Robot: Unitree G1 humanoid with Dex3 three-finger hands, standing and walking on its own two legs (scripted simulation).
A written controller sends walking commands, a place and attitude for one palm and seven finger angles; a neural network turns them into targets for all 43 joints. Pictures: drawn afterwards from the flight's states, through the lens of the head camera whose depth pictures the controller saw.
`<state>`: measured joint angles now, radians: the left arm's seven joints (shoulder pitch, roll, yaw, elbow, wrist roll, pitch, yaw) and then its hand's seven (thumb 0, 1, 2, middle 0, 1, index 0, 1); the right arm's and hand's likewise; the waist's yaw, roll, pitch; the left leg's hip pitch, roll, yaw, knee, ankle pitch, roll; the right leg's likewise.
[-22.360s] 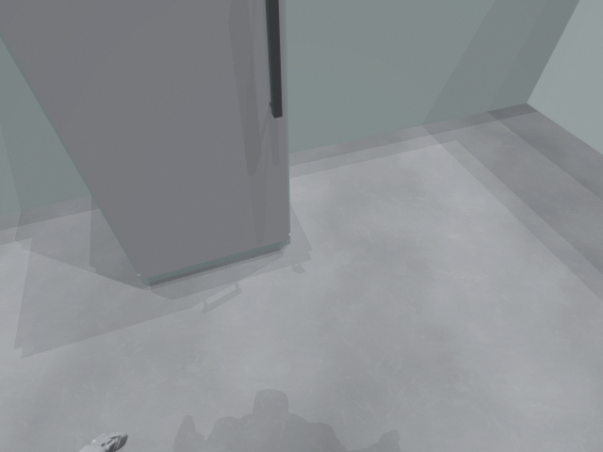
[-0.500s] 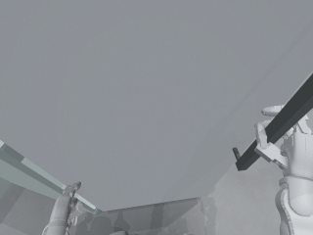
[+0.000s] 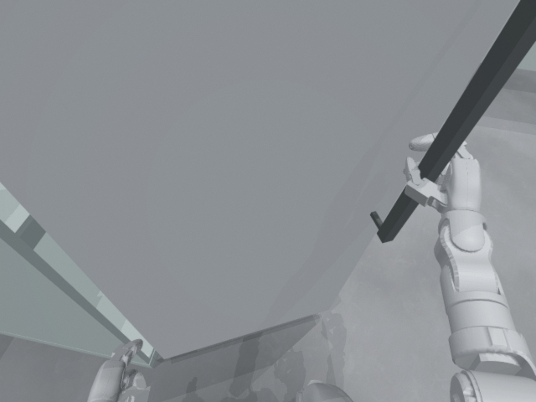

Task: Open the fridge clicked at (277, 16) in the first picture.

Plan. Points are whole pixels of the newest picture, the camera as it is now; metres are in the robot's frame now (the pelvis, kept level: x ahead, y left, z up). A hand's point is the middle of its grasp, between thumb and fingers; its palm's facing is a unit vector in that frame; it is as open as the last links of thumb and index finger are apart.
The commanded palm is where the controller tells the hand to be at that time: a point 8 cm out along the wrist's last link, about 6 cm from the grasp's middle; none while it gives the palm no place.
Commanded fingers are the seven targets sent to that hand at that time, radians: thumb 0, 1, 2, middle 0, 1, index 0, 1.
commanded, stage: stop walking and hold the door back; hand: right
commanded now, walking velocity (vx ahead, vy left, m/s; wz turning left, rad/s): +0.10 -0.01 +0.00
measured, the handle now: (432, 140) +0.44 -0.20 +0.17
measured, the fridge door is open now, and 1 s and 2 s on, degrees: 62 62 62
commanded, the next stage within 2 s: loosen the grip on the handle in 0.80 s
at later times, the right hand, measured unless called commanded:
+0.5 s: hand (412, 178) +0.41 -0.19 +0.12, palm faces +0.15 +0.97 -0.21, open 5.7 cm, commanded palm +0.38 -0.24 +0.12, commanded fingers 0.00 -0.90 -0.90 0.45 1.40 0.45 1.40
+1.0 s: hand (419, 181) +0.41 -0.19 +0.12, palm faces +0.10 +0.99 -0.14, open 6.0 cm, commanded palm +0.37 -0.24 +0.12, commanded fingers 0.00 -0.17 -0.55 0.45 1.40 0.45 1.40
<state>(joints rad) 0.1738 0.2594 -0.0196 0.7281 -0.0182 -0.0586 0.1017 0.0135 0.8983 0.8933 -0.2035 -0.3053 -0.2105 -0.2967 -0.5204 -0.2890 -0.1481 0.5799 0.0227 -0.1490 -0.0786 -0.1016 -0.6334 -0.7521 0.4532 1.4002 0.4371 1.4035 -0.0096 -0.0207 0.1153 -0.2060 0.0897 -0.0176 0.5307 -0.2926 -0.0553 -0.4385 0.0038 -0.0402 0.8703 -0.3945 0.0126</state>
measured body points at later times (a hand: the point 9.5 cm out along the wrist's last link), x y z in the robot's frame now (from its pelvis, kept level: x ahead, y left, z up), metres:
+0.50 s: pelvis +0.01 -0.02 +0.00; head +0.04 +0.00 +0.45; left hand +0.11 +0.23 -0.12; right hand +0.40 -0.24 +0.13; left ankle +0.00 +0.09 -0.74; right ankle +0.05 -0.13 -0.74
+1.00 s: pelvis +0.00 -0.02 +0.00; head +0.01 -0.03 +0.45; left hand +0.11 +0.24 -0.09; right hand +0.39 -0.25 +0.13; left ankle +0.00 +0.09 -0.74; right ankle +0.05 -0.13 -0.74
